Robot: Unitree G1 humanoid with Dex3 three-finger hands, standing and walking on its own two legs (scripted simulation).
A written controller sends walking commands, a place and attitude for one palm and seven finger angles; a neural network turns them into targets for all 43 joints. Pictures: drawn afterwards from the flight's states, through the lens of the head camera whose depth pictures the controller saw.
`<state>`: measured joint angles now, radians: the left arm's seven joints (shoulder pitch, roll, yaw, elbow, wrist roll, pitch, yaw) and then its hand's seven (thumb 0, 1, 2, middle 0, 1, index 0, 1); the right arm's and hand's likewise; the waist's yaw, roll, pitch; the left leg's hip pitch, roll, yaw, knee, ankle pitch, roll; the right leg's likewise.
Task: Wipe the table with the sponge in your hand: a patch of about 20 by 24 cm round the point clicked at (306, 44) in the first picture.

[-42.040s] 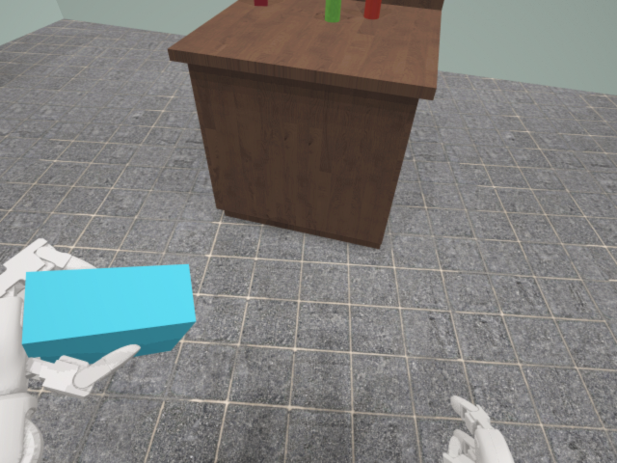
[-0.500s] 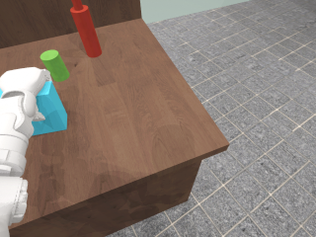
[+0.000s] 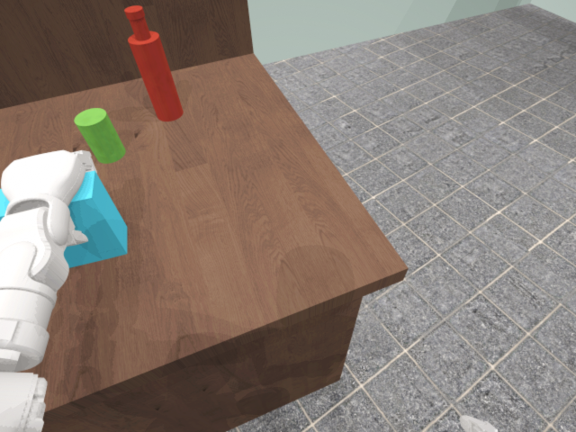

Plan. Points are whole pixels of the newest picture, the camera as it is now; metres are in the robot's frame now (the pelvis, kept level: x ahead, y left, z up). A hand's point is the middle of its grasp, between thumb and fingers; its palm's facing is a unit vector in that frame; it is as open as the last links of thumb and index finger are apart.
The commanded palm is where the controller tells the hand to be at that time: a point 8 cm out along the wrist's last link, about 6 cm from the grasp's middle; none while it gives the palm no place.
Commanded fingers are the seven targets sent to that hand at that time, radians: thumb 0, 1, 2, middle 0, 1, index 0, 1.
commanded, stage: wipe back along the middle lane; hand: left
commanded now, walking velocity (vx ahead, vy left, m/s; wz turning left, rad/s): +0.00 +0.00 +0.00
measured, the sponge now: (75, 233) +0.37 +0.36 +0.06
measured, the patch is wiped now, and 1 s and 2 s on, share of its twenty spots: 0.45 0.60 0.60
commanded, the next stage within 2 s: slide across to the third lane in 1.12 s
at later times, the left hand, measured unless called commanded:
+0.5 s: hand (68, 231) +0.33 +0.32 +0.12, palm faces +0.04 -0.01 -1.00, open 9.9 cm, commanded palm +0.29 +0.30 +0.14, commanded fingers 0.00 0.10 1.30 -1.20 -1.60 -1.20 -1.60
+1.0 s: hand (69, 261) +0.29 +0.29 +0.12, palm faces +0.10 -0.05 -0.99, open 9.9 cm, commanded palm +0.24 +0.28 +0.14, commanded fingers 0.00 0.10 1.30 -1.20 -1.60 -1.20 -1.60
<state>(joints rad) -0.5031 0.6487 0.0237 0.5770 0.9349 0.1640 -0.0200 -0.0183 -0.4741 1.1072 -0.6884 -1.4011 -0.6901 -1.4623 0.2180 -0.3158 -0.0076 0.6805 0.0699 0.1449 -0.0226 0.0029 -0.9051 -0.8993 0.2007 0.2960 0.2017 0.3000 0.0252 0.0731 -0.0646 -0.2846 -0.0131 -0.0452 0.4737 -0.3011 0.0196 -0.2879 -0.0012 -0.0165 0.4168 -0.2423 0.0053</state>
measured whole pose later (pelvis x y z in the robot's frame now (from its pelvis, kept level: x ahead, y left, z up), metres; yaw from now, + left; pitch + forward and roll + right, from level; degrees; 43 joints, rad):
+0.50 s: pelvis +0.00 +0.01 +0.00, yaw +0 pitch +4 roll -1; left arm -0.29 0.56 -0.05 0.23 0.92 0.36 -0.01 0.01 -0.45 1.09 -0.67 -1.41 -0.68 -1.46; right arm 0.14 -0.28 0.03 0.64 0.07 0.13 -0.01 0.00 -0.90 -0.90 0.20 0.30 0.20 0.30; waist 0.06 0.09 -0.06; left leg -0.24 -0.03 -0.04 0.48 -0.31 0.04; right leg -0.24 -0.02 -0.01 0.43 -0.25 0.02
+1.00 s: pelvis +0.00 +0.01 +0.00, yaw +0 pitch +2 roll -1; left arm -0.05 0.52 -0.05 -0.08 0.90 0.44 0.00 0.02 -0.45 1.08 -0.65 -1.43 -0.69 -1.43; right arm 0.11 -0.29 0.04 0.62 0.07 0.11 0.01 0.01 -0.90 -0.90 0.20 0.30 0.20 0.30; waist 0.08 0.11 -0.06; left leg -0.19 -0.03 -0.03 0.47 -0.32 0.03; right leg -0.21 -0.02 0.00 0.44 -0.27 0.02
